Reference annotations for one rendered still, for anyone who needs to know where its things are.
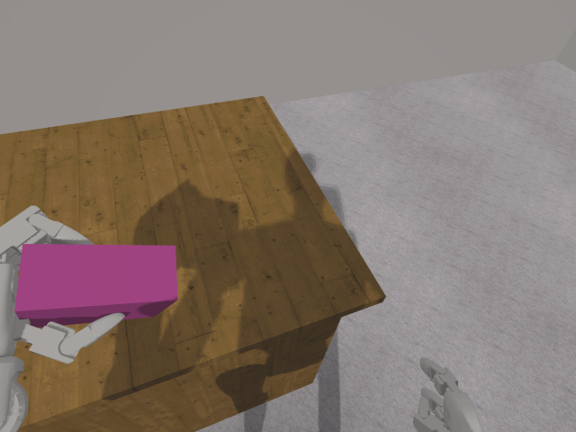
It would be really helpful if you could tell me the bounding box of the table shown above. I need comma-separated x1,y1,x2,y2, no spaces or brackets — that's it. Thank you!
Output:
0,96,386,432

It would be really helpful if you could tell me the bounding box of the robot left hand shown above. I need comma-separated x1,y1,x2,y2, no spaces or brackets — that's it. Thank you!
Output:
0,206,125,364

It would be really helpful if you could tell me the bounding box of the robot left forearm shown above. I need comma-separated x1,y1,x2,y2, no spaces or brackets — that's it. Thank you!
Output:
0,356,29,432

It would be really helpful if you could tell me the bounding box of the robot right hand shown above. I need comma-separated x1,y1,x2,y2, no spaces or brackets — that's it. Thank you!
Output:
413,357,483,432

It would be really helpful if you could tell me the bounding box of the sponge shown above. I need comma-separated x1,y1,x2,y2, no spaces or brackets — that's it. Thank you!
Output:
14,244,178,328

